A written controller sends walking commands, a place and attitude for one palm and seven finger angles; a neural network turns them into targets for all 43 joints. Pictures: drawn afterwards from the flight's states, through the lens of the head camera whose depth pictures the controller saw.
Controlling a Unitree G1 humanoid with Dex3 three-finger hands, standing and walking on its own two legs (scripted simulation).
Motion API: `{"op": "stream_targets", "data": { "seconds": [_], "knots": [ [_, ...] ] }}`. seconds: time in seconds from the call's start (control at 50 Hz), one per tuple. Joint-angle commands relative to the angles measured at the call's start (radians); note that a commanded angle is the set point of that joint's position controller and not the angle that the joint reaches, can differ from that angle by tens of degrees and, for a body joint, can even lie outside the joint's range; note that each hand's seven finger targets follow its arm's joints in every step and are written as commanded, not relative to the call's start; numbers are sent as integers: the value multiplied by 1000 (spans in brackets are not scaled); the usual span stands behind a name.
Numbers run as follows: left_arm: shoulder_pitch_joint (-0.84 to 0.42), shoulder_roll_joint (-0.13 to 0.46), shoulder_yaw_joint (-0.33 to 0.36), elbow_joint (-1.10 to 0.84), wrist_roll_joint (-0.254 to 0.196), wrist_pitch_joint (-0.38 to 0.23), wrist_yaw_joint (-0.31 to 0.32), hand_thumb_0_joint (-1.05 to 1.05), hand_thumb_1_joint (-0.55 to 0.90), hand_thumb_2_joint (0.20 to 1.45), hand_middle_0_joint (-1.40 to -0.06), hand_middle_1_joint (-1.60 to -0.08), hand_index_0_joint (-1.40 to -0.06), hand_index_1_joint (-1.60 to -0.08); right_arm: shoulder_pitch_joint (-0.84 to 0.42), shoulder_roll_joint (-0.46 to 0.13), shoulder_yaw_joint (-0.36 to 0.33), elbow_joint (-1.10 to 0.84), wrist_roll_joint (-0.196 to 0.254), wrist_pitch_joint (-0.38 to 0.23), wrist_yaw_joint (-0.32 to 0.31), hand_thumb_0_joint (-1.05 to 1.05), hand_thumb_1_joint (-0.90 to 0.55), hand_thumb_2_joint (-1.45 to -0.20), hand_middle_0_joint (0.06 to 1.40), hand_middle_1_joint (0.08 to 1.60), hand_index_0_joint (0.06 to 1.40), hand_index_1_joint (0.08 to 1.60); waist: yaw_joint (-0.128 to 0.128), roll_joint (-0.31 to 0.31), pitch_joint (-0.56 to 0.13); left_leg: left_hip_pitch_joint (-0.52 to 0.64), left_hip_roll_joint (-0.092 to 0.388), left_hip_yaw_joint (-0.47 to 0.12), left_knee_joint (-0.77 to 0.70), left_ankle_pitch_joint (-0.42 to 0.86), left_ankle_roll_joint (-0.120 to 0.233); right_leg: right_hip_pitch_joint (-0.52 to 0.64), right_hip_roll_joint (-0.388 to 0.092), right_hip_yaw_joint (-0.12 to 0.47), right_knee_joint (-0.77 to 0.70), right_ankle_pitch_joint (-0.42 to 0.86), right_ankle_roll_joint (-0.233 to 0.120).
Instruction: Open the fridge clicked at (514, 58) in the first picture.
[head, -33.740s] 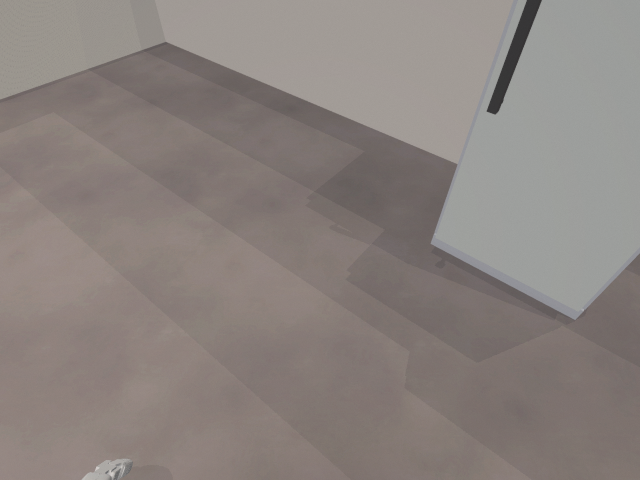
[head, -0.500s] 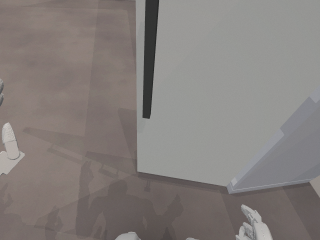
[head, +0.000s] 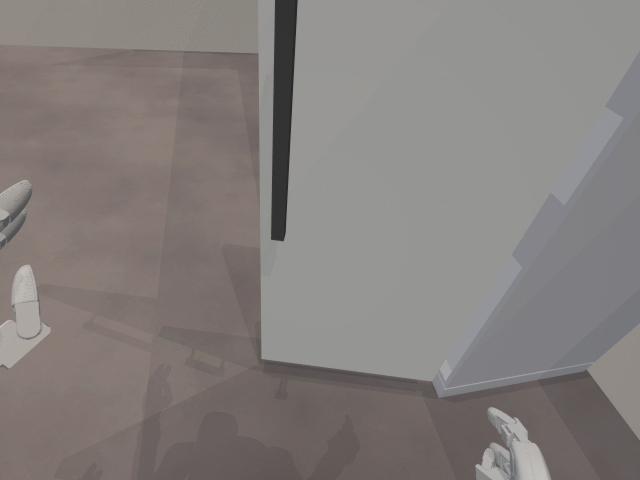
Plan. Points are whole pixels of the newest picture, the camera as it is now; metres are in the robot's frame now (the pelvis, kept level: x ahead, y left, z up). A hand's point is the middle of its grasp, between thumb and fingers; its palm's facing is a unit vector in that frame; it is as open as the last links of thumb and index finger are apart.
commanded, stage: step back with the hand held close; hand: left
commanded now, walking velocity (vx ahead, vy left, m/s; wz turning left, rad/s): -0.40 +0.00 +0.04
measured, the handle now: (283, 135) +0.61 +0.12 +0.15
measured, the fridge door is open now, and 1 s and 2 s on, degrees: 73 73 73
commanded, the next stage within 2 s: stop stepping back and stand still in 0.08 s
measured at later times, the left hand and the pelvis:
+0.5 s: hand out of the picture +0.04 +0.34 +0.19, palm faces +0.47 -0.74 -0.48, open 7.4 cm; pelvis -0.14 +0.05 +0.01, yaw -1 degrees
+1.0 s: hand out of the picture +0.00 +0.35 +0.18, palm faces +0.46 -0.73 -0.51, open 7.4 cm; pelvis -0.19 +0.08 -0.01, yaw +1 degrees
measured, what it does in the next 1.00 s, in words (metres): walks backwards: left foot, then right foot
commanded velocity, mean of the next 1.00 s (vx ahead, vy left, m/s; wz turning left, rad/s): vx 0.11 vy -0.06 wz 0.00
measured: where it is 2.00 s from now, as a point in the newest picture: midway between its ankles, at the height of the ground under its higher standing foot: outside the picture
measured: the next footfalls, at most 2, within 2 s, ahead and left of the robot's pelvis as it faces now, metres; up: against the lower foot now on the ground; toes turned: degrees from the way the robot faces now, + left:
left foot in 0.08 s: +0.07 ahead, +0.09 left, +0.00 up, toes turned +0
right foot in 0.50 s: -0.18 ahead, -0.04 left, +0.00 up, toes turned -4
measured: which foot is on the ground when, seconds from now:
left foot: up 0.00-0.06, down 0.08-0.44, up 0.46-0.66, down 0.68-0.90, up 0.92-1.00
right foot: down 0.00-0.10, up 0.12-0.48, down 0.50-0.68, up 0.70-0.88, down 0.90-1.00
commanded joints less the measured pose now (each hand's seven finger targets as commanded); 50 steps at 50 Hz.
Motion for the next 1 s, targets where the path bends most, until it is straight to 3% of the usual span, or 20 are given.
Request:
{"op": "stream_targets", "data": {
  "seconds": [0.0,0.06,0.1,0.14,0.22,0.28,0.36,0.38,0.42,0.48,0.5,0.52,0.54,0.62,0.66,0.72,0.8,0.84,0.88,0.98],
  "knots": [
    [-170,114,72,4,11,-10,31,0,900,900,-200,-300,-200,-300,-143,-91,0,-130,-21,-49,-17,0,-900,-900,200,300,200,300,0,-75,261,136,38,-40,-50,-52,1,-351,-258,99,-191,406,-85],
    [-295,127,38,-81,23,-38,29,0,900,900,-200,-300,-200,-300,-114,-169,-16,-137,-3,-68,-28,0,-900,-900,200,300,200,300,16,247,131,262,178,-159,-463,727,35,-183,-43,5,123,282,18],
    [-246,135,51,-155,19,-61,34,0,900,900,-200,-300,-200,-300,-61,-146,-39,-148,-7,-100,6,0,-900,-900,200,300,200,300,36,230,-127,512,288,-235,-410,918,93,-243,-24,66,287,-134,5],
    [-178,161,83,-333,1,-70,24,0,900,900,-200,-300,-200,-300,-87,-148,-37,-173,-29,-127,17,0,-900,-900,200,300,200,300,47,302,-278,456,312,-330,-478,646,67,-164,-2,93,481,-238,14],
    [7,144,127,-433,-6,-29,39,0,900,900,-200,-300,-200,-300,-46,-138,-56,-175,-9,-160,41,0,-900,-900,200,300,200,300,23,187,-271,475,260,-241,-547,165,98,-206,4,26,482,-102,31],
    [63,134,161,-336,-15,19,58,0,900,900,-200,-300,-200,-300,-84,-106,-29,-165,-21,-131,33,0,-900,-900,200,300,200,300,17,282,-138,289,186,-197,-762,-354,-35,-96,53,-78,365,-132,20],
    [14,91,111,-130,-16,80,63,0,900,900,-200,-300,-200,-300,-78,-99,-22,-123,-36,-100,5,0,-900,-900,200,300,200,300,13,369,-19,190,99,-55,-820,-351,-188,88,124,-199,43,-247,-18],
    [0,99,101,-120,-16,89,61,0,900,900,-200,-300,-200,-300,-69,-101,-24,-119,-33,-96,3,0,-900,-900,200,300,200,300,15,346,-26,198,68,3,-746,-288,-188,128,113,-208,-96,-234,-36],
    [-11,120,87,-119,-8,108,51,0,900,900,-200,-300,-200,-300,-27,-97,-24,-102,-15,-71,7,0,-900,-900,200,300,200,300,12,-83,-38,310,-33,121,-126,-112,-73,-97,-165,5,-311,-53,-128],
    [-203,194,133,-278,-23,101,54,0,900,900,-200,-300,-200,-300,-88,-106,0,-126,-15,-66,20,0,-900,-900,200,300,200,300,3,-217,44,-19,36,-66,431,-81,-10,-253,-474,319,-374,-159,-277],
    [-290,194,130,-198,-11,78,60,0,900,900,-200,-300,-200,-300,-100,-96,15,-120,-31,-73,32,0,-900,-900,200,300,200,300,-14,-216,67,-11,106,-48,383,-85,-19,-258,-482,315,-361,-234,-250],
    [-305,37,-8,-63,2,77,42,0,900,900,-200,-300,-200,-300,-52,-98,-7,-91,-15,-68,21,0,-900,-900,200,300,200,300,-23,-203,65,-22,51,21,252,-81,-6,-145,-339,134,-307,-255,-157],
    [-393,67,-30,-111,5,92,41,0,900,900,-200,-300,-200,-300,-107,-131,-30,-116,9,-80,10,0,-900,-900,200,300,200,300,-14,-232,127,32,70,10,151,-69,2,-220,-321,181,-296,-306,-134],
    [-373,74,-16,-104,32,82,71,0,900,900,-200,-300,-200,-300,-61,-118,0,-94,-9,-102,-36,0,-900,-900,200,300,200,300,-22,233,142,356,40,109,-329,-134,40,-284,-210,13,5,-188,-98],
    [-407,108,23,-232,36,32,75,0,900,900,-200,-300,-200,-300,-54,-138,-7,-129,-10,-127,-28,0,-900,-900,200,300,200,300,-29,498,125,448,328,-392,-510,-91,157,-469,-46,-97,377,-228,2],
    [-262,163,122,-255,17,-1,57,0,900,900,-200,-300,-200,-300,-44,-113,-13,-118,-25,-143,-3,0,-900,-900,200,300,200,300,-21,239,74,319,373,-439,-534,-18,220,-372,-93,-1,489,-189,9],
    [-33,103,133,-196,18,13,59,0,900,900,-200,-300,-200,-300,-62,-120,-19,-137,-12,-139,25,0,-900,-900,200,300,200,300,14,312,20,34,227,-37,-449,-293,108,56,-53,-133,170,-21,11],
    [76,96,141,-64,24,30,62,0,900,900,-200,-300,-200,-300,-60,-120,-25,-145,-14,-117,27,0,-900,-900,200,300,200,300,37,174,20,-184,126,60,-226,-448,59,233,-60,-96,85,-110,-32],
    [-22,126,154,-52,21,39,59,0,900,900,-200,-300,-200,-300,-72,-105,-36,-162,-4,-93,22,0,-900,-900,200,300,200,300,30,-274,82,-250,3,68,390,-336,21,-13,-432,584,-338,-519,-201],
    [-148,88,114,17,29,10,52,0,900,900,-200,-300,-200,-300,-28,-94,-13,-90,-14,-95,11,0,-900,-900,200,300,200,300,-20,-108,113,83,101,34,244,-130,19,-344,-335,247,-285,-371,-147]
  ]
}}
